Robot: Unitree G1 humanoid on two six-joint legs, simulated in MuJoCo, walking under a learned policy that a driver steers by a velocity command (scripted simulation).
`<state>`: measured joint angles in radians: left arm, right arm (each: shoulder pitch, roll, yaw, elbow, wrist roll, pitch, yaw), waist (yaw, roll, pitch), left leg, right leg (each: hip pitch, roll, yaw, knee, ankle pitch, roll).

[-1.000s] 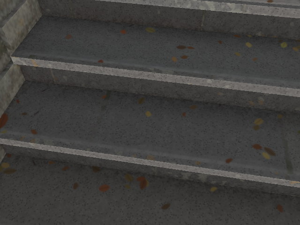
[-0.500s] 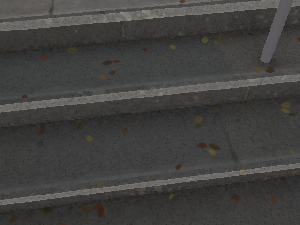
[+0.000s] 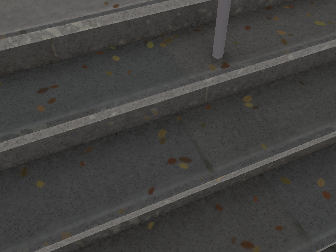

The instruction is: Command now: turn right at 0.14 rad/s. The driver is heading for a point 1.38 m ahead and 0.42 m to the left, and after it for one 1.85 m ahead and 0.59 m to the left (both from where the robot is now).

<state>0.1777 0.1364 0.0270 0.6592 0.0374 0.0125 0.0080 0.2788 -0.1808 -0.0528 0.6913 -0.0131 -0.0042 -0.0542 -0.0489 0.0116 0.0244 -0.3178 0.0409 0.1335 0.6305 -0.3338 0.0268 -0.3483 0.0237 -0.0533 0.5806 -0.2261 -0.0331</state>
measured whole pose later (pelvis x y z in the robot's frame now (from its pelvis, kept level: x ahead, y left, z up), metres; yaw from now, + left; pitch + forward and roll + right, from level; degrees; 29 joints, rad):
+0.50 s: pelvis +0.02 +0.01 +0.02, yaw +0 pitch +0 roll +0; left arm 0.34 0.13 0.05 0.83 0.03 -0.03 0.03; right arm 0.37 -0.13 -0.04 0.93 -0.01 -0.01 -0.06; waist 0.00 -0.01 0.00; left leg -0.13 0.02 0.01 0.39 -0.26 -0.01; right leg -0.21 0.02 -0.04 0.39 -0.18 -0.04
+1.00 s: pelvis +0.02 +0.03 +0.02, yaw +0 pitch -1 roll +0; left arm 0.37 0.13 0.02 0.97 0.02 -0.02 0.04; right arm 0.38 -0.11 0.00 1.02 0.00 -0.01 -0.06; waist 0.00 -0.02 0.00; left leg -0.10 -0.01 0.01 0.37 -0.25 0.02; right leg -0.19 -0.01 -0.03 0.39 -0.18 -0.01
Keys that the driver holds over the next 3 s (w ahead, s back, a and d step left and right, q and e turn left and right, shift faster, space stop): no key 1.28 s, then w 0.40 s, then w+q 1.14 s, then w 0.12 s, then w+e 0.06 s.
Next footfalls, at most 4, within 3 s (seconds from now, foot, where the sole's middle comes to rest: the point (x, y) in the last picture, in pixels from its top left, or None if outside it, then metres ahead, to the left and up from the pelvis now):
1.98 left None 0.37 0.06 -0.61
2.42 right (164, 153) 0.73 0.02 -0.45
2.90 left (58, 94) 0.89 0.37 -0.29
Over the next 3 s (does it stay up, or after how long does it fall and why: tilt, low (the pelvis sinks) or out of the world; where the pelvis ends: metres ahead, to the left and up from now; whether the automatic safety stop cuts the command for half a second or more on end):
stays up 0.81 0.24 0.38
